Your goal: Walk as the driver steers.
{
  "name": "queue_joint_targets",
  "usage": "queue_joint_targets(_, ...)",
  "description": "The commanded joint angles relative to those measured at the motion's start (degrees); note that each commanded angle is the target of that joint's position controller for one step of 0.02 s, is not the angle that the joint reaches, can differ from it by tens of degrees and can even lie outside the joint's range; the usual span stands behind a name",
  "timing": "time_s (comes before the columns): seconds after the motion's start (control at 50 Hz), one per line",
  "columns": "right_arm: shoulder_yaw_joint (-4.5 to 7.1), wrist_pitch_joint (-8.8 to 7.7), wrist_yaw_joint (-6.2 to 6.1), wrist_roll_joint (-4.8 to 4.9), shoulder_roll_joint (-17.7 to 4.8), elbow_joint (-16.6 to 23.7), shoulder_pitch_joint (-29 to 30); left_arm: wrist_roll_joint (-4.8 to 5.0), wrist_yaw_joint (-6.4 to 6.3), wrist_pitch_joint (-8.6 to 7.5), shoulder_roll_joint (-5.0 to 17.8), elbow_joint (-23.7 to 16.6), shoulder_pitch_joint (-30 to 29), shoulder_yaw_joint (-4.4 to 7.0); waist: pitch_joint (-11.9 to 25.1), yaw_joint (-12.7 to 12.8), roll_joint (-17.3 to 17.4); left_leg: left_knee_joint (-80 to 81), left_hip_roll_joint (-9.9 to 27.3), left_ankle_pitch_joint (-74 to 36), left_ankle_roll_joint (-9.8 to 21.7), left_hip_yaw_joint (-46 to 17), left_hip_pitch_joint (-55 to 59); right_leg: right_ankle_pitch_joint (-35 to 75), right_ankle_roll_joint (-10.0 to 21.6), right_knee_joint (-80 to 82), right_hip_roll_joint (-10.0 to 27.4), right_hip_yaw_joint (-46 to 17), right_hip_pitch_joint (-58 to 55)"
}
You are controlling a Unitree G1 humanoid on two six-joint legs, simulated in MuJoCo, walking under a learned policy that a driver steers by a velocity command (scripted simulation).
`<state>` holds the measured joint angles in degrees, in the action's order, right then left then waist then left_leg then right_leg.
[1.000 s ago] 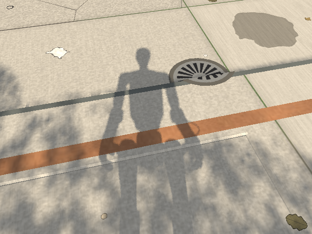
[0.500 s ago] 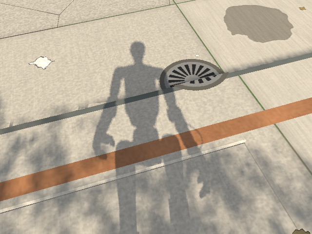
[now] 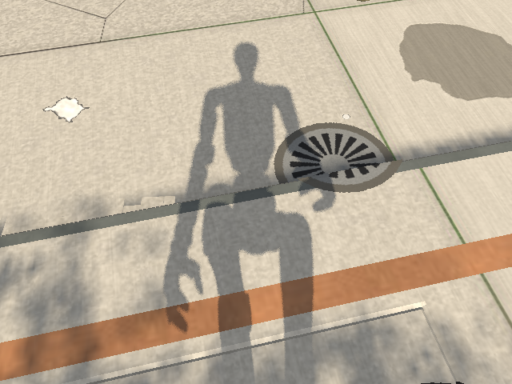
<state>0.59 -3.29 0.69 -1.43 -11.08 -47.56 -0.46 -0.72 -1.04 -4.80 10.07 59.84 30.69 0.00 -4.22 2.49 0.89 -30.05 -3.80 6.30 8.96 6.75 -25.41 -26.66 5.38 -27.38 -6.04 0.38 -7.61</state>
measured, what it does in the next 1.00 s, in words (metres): walks ahead, turning left: right foot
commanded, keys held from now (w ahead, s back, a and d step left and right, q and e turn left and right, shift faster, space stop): w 0.22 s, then w+q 0.78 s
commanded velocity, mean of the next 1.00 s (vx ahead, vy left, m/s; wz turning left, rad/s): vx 0.50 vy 0.00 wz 0.33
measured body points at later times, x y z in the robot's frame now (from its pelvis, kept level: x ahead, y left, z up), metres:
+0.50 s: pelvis +0.27 -0.02 +0.02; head +0.31 -0.02 +0.46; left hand +0.48 +0.20 -0.08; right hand +0.18 -0.26 -0.12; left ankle +0.12 +0.05 -0.72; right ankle +0.43 -0.12 -0.70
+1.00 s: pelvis +0.51 +0.01 +0.02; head +0.54 +0.03 +0.47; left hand +0.37 +0.22 -0.12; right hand +0.79 -0.10 -0.08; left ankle +0.61 +0.16 -0.68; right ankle +0.43 -0.12 -0.72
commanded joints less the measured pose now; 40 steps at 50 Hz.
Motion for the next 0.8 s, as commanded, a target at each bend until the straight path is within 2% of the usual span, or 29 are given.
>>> queue_joint_targets(0.02,4.65,-0.02,-1.01,-1.82,-15.15,-5.3,-27.0,0.79,0.6,-0.26,1.69,-4.59,5.5,0.6,18.82,-6.83,10.24,6.86,27.72,4.69,14.52,-45.18,45.46,-5.23,-0.58,-54.13,0.25,-1.27,38.41)
queue_joint_targets(0.04,4.59,0.15,-0.33,1.07,-12.16,-5.05,-22.12,-0.48,0.53,-0.1,7.63,-4.83,0.11,1.7,13.15,-7.77,2.0,14.74,24.86,18.97,14.17,-45.83,37.72,1.09,1.0,-54.23,3.33,-4.85,43.67)
queue_joint_targets(0.06,3.68,-0.06,-0.13,1.45,-8.76,-4.02,-16.09,-0.61,0.97,-0.39,8.93,-6.88,-5.75,2.21,4.32,-5.49,1.12,18.51,23.1,22.16,11.98,-37.74,27.97,6.88,1.33,-50.68,6.2,-4.33,44.7)
queue_joint_targets(0.08,3.0,-0.59,0.18,1.06,-5.99,-4.14,-14.0,-0.76,1.23,-0.48,8.64,-7.24,-8.15,2.39,0.52,-3.94,-1.61,20.79,20.74,16.42,9.98,-32.81,20.94,9.14,1.3,-47.24,7.74,-4.11,42.22)
queue_joint_targets(0.1,2.42,-1.24,0.07,0.77,-4.51,-4.95,-14.42,-1.01,1.42,0.1,7.66,-6.94,-8.03,2.38,-0.7,-2.18,-2.21,21.49,18.46,9.7,8.04,-27.87,16.59,9.99,0.76,-44.61,9.1,-4.21,39.22)
queue_joint_targets(0.12,1.98,-1.75,-0.2,0.8,-3.49,-6.08,-15.39,-1.39,1.85,0.9,5.83,-6.62,-6.57,1.99,-0.42,-0.6,-1.28,22.53,16.63,6.23,6.62,-23.93,13.49,10.49,-0.13,-42.08,9.94,-3.88,36.06)
queue_joint_targets(0.14,1.9,-2.34,-0.29,0.84,-3.65,-7.09,-16.96,-1.44,2.16,1.44,4.45,-6.43,-6.33,1.78,-0.36,-0.14,-0.75,23.0,15.74,2.44,6.16,-21.34,12.29,10.91,-0.77,-40.46,10.24,-3.11,35.02)
queue_joint_targets(0.16,2.02,-2.84,-0.3,0.96,-4.49,-7.99,-18.5,-1.49,2.37,1.79,3.98,-6.79,-7.15,1.73,-0.53,0.11,-0.44,23.43,15.06,-0.65,5.98,-19.2,11.87,11.78,-1.31,-38.9,10.67,-2.31,35.65)
queue_joint_targets(0.22,2.19,-3.15,-0.19,1.09,-6.46,-9.5,-21.8,-1.38,2.68,2.4,4.9,-9.63,-15.25,1.9,-2.28,-0.92,0.65,25.26,13.33,-4.85,4.74,-14.79,13.1,18.62,-2.74,-32.13,12.53,-0.13,41.92)
queue_joint_targets(0.28,1.73,-2.81,-0.19,1.38,-5.98,-10.53,-25.85,-1.01,2.71,2.33,5.05,-12.45,-23.84,1.77,-2.75,-3.38,0.97,24.17,11.5,-12.21,2.71,-13.73,15.83,25.34,-4.34,-22.11,12.07,1.73,44.17)
queue_joint_targets(0.32,1.63,-2.62,-0.44,1.2,-6.29,-11.09,-28.41,-0.73,2.77,2.3,4.64,-13.61,-27.8,1.49,-2.08,-4.88,1.89,22.58,11.12,-15.9,1.62,-13.76,18.55,28.04,-5.01,-16.86,10.79,2.41,43.69)
queue_joint_targets(0.4,1.63,-2.02,-1.06,0.51,-7.11,-11.6,-31.81,-0.47,2.46,2.07,5.21,-16.02,-34.59,1.32,-1.27,-7.15,3.11,17.89,12.11,-21.7,2.71,-16.15,26.49,26.37,-5.48,-10.35,8.5,2.37,44.57)
queue_joint_targets(0.44,1.96,-1.73,-1.41,0.13,-8.04,-11.4,-31.82,-0.23,2.33,1.6,5.89,-17.47,-36.73,1.38,-1.26,-7.18,3.72,15.17,13.48,-24.0,3.44,-18.18,29.37,23.19,-4.97,-7.77,7.83,1.68,44.07)
queue_joint_targets(0.48,2.45,-1.54,-1.75,-0.04,-9.1,-10.68,-29.33,0.04,2.05,0.8,7.2,-17.18,-32.97,1.8,-0.11,-4.37,4.41,11.06,13.89,-28.66,2.32,-18.86,28.71,18.84,-3.62,-3.61,6.54,1.14,36.74)
queue_joint_targets(0.5,2.71,-1.61,-1.64,0.1,-9.76,-10.24,-27.84,0.05,1.69,0.32,8.26,-15.61,-27.4,2.34,2.32,-1.96,4.47,5.95,12.93,-33.57,1.34,-18.42,27.19,17.25,-2.62,-1.12,4.96,1.57,28.76)
queue_joint_targets(0.52,2.76,-1.73,-1.28,0.62,-9.62,-9.82,-26.55,-0.48,1.09,-0.43,10.11,-12.85,-18.0,3.23,7.31,2.1,2.16,-4.21,10.26,-32.25,0.09,-16.26,23.11,20.01,-1.05,2.31,5.46,1.12,15.98)
queue_joint_targets(0.54,2.15,-2.05,-0.96,1.43,-6.99,-7.61,-25.66,-2.17,0.17,-1.04,14.59,-11.7,-7.94,4.51,15.58,5.62,-2.42,-19.55,6.98,-16.51,-0.98,-14.15,12.48,13.5,1.87,2.83,17.3,-10.36,0.45)
queue_joint_targets(0.56,1.01,-1.68,-1.23,3.62,-0.48,-5.94,-32.14,-3.14,0.2,-0.42,19.52,-12.23,-6.54,5.75,24.03,2.58,-15.24,-37.35,-1.78,22.52,-3.23,-8.06,-6.43,11.81,8.61,6.16,33.25,-33.88,-14.26)
queue_joint_targets(0.58,2.61,-0.99,-1.75,1.83,-7.51,-6.72,-30.46,-1.72,0.49,0.51,14.6,-12.75,-9.53,5.15,20.85,1.9,-8.64,-43.07,1.53,22.96,-2.5,-10.67,-11.35,6.32,8.96,9.82,31.69,-38.11,-8.63)
queue_joint_targets(0.6,3.24,-0.69,-1.44,1.25,-8.06,-6.15,-26.57,-1.26,0.62,0.47,10.25,-13.24,-14.16,4.02,11.71,0.12,-4.62,-43.11,4.1,17.45,-2.51,-11.08,-12.19,6.52,7.31,11.22,29.12,-28.84,-0.17)
queue_joint_targets(0.62,3.18,-0.58,-0.94,1.02,-6.62,-5.44,-23.99,-1.2,0.82,0.14,8.05,-13.23,-16.77,3.57,7.09,-0.82,-3.13,-41.16,5.95,13.85,-2.93,-10.77,-11.03,11.44,5.95,13.44,26.47,-21.54,6.73)
queue_joint_targets(0.64,3.4,-0.02,-0.45,0.41,-6.02,-5.08,-22.63,-1.1,0.69,-0.22,6.96,-12.81,-17.11,3.29,4.81,-1.68,-4.42,-39.49,7.22,12.25,-3.33,-10.49,-9.6,14.89,4.45,14.98,24.18,-16.13,10.98)
queue_joint_targets(0.66,3.45,0.8,0.13,-0.21,-5.21,-4.81,-22.9,-0.82,0.47,-0.51,6.11,-11.98,-16.75,3.06,3.63,-2.98,-5.89,-38.5,7.9,11.46,-3.91,-10.14,-8.06,17.56,3.35,16.09,22.49,-11.92,14.09)
queue_joint_targets(0.7,3.41,2.17,0.77,-0.5,-3.73,-3.78,-21.82,-0.4,0.42,-1.53,5.51,-10.89,-14.53,2.99,3.58,-3.82,-5.94,-38.46,8.0,9.72,-4.39,-9.32,-7.97,24.16,3.16,17.07,21.9,-7.3,15.47)
queue_joint_targets(0.74,3.35,2.89,1.21,-0.58,-3.26,-1.84,-18.25,-0.06,0.42,-2.16,6.49,-10.11,-12.92,3.34,2.53,-4.18,-5.66,-37.44,8.69,6.32,-4.8,-8.73,-11.33,28.71,3.25,17.97,21.8,-3.01,15.27)
queue_joint_targets(0.8,3.1,3.19,1.81,-0.58,-3.4,1.2,-11.76,-0.45,0.48,-2.17,6.7,-9.1,-10.37,3.39,0.9,-3.59,-5.27,-31.85,9.1,0.06,-5.39,-7.65,-15.14,32.22,3.19,18.38,20.79,2.44,14.55)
